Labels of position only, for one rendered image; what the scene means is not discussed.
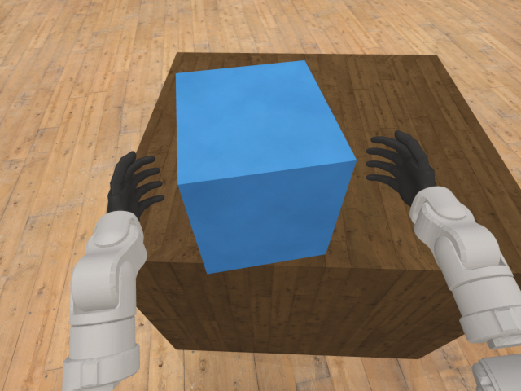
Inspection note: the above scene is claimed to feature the carton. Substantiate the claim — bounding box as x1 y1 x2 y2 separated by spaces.
176 60 357 274

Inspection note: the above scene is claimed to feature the robot right hand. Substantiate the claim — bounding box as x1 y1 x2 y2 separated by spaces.
366 130 437 207

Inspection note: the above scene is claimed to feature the robot right upper arm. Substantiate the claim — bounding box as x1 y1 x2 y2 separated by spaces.
471 354 521 391

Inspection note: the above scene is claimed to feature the robot left hand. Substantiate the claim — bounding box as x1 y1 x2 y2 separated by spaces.
107 151 164 221

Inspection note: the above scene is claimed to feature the robot right forearm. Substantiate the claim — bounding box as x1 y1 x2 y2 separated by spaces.
409 187 521 349

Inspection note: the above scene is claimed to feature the pedestal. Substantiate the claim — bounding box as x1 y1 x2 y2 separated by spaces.
134 52 521 359

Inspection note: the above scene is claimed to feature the robot left forearm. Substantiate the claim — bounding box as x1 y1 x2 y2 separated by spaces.
62 211 147 391

